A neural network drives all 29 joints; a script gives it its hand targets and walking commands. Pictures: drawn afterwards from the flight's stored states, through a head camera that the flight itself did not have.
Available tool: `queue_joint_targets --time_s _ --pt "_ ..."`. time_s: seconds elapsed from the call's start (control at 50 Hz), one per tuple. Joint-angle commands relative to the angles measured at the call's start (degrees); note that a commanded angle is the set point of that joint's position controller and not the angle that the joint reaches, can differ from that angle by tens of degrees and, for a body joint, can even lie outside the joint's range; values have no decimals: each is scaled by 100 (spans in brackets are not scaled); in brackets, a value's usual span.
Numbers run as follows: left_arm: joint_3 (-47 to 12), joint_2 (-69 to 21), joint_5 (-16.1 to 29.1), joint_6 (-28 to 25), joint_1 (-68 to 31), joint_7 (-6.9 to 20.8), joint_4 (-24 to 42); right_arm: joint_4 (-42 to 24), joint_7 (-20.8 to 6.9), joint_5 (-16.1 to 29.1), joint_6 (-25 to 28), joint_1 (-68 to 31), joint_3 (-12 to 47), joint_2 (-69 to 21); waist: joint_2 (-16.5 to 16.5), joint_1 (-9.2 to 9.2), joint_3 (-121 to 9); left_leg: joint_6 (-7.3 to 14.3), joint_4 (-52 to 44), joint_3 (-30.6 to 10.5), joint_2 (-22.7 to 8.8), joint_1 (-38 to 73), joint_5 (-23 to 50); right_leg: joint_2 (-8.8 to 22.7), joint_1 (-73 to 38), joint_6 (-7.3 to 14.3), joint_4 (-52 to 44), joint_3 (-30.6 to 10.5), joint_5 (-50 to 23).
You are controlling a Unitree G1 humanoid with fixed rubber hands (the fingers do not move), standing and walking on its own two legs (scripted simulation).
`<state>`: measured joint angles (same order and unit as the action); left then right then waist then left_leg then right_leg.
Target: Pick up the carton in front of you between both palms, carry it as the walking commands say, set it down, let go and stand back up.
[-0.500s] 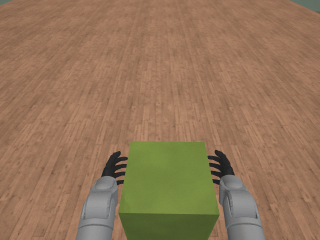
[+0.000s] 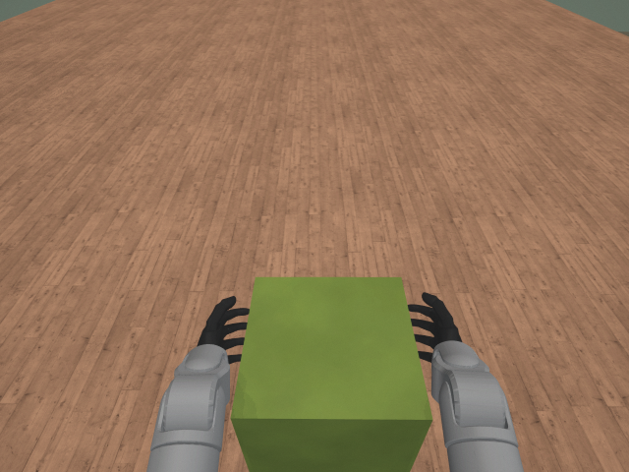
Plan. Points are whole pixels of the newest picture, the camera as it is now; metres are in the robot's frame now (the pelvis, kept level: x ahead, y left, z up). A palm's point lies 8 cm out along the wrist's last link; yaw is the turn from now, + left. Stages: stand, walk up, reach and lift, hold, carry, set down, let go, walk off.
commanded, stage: carry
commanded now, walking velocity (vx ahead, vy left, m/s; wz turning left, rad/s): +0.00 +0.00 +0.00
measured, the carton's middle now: (328, 386) +0.28 +0.00 -0.05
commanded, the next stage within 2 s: hold in 1.04 s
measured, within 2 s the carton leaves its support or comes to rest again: neither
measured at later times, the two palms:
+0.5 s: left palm (213, 360) +0.27 +0.15 +0.04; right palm (448, 360) +0.27 -0.15 +0.04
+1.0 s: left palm (213, 364) +0.26 +0.15 +0.04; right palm (450, 361) +0.27 -0.15 +0.04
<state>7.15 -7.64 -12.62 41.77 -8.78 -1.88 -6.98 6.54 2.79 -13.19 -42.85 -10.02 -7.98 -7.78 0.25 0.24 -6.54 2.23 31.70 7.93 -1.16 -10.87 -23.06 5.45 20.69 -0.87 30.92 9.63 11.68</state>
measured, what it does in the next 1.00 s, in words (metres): stands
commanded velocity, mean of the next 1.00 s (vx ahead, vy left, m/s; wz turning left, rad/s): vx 0.00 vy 0.00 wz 0.00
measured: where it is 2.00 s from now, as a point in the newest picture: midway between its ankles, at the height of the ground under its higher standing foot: outside the picture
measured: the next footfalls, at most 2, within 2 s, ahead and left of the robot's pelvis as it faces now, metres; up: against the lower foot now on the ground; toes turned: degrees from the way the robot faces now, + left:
none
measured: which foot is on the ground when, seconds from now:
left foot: down 0.00-1.00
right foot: down 0.00-1.00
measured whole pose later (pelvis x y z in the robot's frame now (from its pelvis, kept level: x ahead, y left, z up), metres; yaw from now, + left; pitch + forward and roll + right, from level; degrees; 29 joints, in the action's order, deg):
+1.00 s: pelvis -0.01 +0.00 +0.00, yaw +0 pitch +2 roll +0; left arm 6.7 -7.6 -12.2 41.9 -8.4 -2.1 -6.5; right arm 5.7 2.7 -13.3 -42.3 -9.0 -7.6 -7.7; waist 0.2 0.3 -5.5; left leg 2.1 31.2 7.7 -0.9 -11.5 -21.6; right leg 5.7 21.0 -0.4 30.1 9.9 10.3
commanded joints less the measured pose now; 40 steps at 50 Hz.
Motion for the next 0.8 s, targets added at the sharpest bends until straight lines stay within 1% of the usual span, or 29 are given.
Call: queue_joint_targets --time_s 0.0,0.04,0.08,0.1,0.14,0.16,0.18,0.2,0.24,0.26,0.3,0.32,0.34,0.36,0.4,0.44,0.48,0.5,0.54,0.56,0.58,0.6,0.64,0.68,0.7,0.72,0.74,0.76,0.78 --pt "-3077 -5146 1445 -199 -2476 1284 303 -256 -1438 1459 323 -2295 3078 -4884 186 -11 -1039 -1 -714 -569 -737 -44 2528 384 -766 114 -180 -487 -1139" --pt "-3054 -5151 1335 -185 -2527 1288 263 -291 -1486 1383 348 -2366 3183 -5025 149 -6 -1085 -31 -606 -491 -711 -58 2233 350 -957 110 -230 -452 -1247" --pt "-2888 -5035 1213 -154 -2314 1291 115 -473 -1467 1486 335 -2618 3163 -5001 -165 -49 -1112 -18 -717 -575 -750 -192 1868 406 -983 215 -168 -536 -1135" --pt "-3090 -5366 1363 -170 -2543 1295 310 -587 -1440 1497 281 -2671 3197 -5049 -176 6 -1082 -19 -698 -619 -691 -204 2348 421 -1087 207 -76 -565 -1248" --pt "-3164 -5253 1516 -167 -2634 1312 421 -138 -1465 1460 253 -2208 3032 -5137 239 7 -1086 -31 -604 -565 -742 -156 2715 389 -1009 173 4 -503 -1420" --pt "-2918 -5148 1317 -143 -2506 1297 141 -282 -1470 1414 278 -2468 3026 -5025 223 -38 -1267 2 -603 -609 -730 128 3092 371 -948 197 41 -519 -1572" --pt "-3249 -5198 1504 -215 -2644 1279 628 -342 -1475 1448 281 -2234 3200 -5113 103 11 -1246 -5 -465 -502 -738 4 2990 307 -970 115 -29 -421 -1607" --pt "-3102 -5160 1345 -160 -2502 1289 385 -275 -1489 1528 235 -2364 3029 -5125 260 2 -1242 -2 -492 -544 -751 7 3252 420 -1110 131 -83 -542 -1598" --pt "-3274 -5272 1525 -156 -2417 1287 402 -552 -1462 1560 260 -2345 3375 -5027 -116 16 -1224 -2 -439 -496 -720 50 2968 347 -1111 149 6 -365 -1682" --pt "-3113 -5218 1456 -204 -2493 1281 468 -459 -1488 1555 283 -2519 3343 -5032 85 4 -1207 -75 -519 -541 -668 -38 2689 354 -1045 207 26 -414 -1474" --pt "-3276 -5236 1557 -217 -2601 1264 613 -527 -1471 1502 303 -2258 3240 -5058 109 13 -1170 -10 -653 -554 -661 -168 2690 407 -1059 156 -64 -532 -1444" --pt "-3263 -5289 1464 -113 -2443 1254 332 -526 -1465 1520 322 -2388 3268 -5010 187 28 -1089 31 -560 -576 -732 -67 2706 399 -991 170 -237 -488 -1468" --pt "-3131 -5221 1431 -167 -2512 1285 370 -413 -1466 1507 263 -2409 3173 -5033 -54 -30 -1090 -14 -465 -617 -790 10 2963 347 -985 142 -152 -455 -1550" --pt "-3048 -5163 1344 -148 -2380 1283 278 -372 -1496 1460 293 -2462 3073 -4934 223 -2 -1322 34 -487 -574 -762 155 2690 406 -998 183 -106 -482 -1555" --pt "-3093 -5145 1434 -160 -2487 1301 339 -411 -1497 1404 291 -2328 3079 -5008 -135 -25 -1047 56 -579 -676 -795 -249 2614 374 -1080 138 -261 -539 -1306" --pt "-3129 -5196 1457 -163 -2566 1293 457 -244 -1430 1305 269 -2063 3095 -5037 -92 -3 -1098 43 -614 -582 -765 -286 1793 399 -1140 163 -330 -468 -1213" --pt "-3158 -5171 1476 -94 -2317 1303 263 -712 -1425 1486 328 -2338 3229 -4879 -153 -44 -1313 112 -637 -648 -691 2 1958 516 -1149 200 -251 -647 -1285" --pt "-3063 -5283 1499 -164 -2450 1319 401 -601 -1420 1514 224 -2471 3265 -4979 -194 -4 -1090 90 -696 -612 -758 -244 1928 511 -1038 165 -464 -687 -1188" --pt "-3090 -5099 1342 -139 -2700 1305 479 -429 -1474 1338 318 -2390 2960 -4964 201 -2 -1087 30 -766 -589 -676 -258 1869 468 -989 199 -382 -555 -1103" --pt "-3156 -5067 1455 -225 -2745 1308 689 -366 -1475 1403 285 -2204 3159 -5010 150 2 -1150 78 -655 -590 -699 -251 2079 425 -1080 166 -341 -536 -1251" --pt "-3087 -5213 1469 -185 -2498 1324 274 -642 -1462 1556 338 -2530 3257 -5011 168 -23 -969 74 -850 -680 -719 -403 2123 508 -1087 156 -279 -536 -1013" --pt "-2966 -5212 1353 -153 -2384 1311 202 -507 -1455 1445 315 -2451 3236 -5123 -97 0 -1050 12 -837 -637 -731 -230 1942 414 -929 111 -341 -480 -845" --pt "-3005 -5283 1406 -186 -2363 1305 222 -516 -1451 1499 314 -2477 3210 -4986 95 52 -941 70 -842 -621 -786 -312 1871 426 -1010 137 -369 -518 -1046" --pt "-3064 -5191 1328 -186 -2237 1293 389 -657 -1444 1566 284 -2439 3333 -5106 -53 -22 -1118 41 -798 -656 -731 -190 2277 484 -1031 169 -297 -584 -1320" --pt "-2922 -5137 1335 -150 -2215 1298 266 -345 -1475 1526 289 -2464 3157 -5017 137 17 -1258 89 -769 -658 -777 -86 2133 482 -1161 180 -235 -539 -1285" --pt "-3005 -5216 1372 -151 -2247 1308 244 -645 -1453 1470 331 -2462 3183 -4953 -237 16 -1064 86 -747 -727 -755 -215 2026 429 -1055 101 -337 -522 -1216" --pt "-2959 -5085 1318 -199 -2316 1303 313 -298 -1425 1334 229 -2199 3146 -4980 -354 -8 -1122 33 -794 -648 -771 -87 1946 376 -1049 119 -301 -452 -1222" --pt "-3238 -5152 1484 -194 -2600 1312 484 -425 -1408 1228 281 -2094 3137 -4967 -33 1 -1102 20 -669 -629 -767 -55 2093 360 -856 157 -245 -443 -1258" --pt "-3203 -5034 1534 -230 -2577 1294 640 -378 -1428 1327 275 -2133 3208 -5069 -25 20 -1114 44 -641 -562 -682 -143 2205 394 -959 162 -209 -493 -1413"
